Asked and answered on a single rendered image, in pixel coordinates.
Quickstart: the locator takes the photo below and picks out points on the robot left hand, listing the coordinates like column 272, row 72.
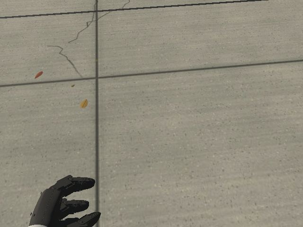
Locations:
column 51, row 207

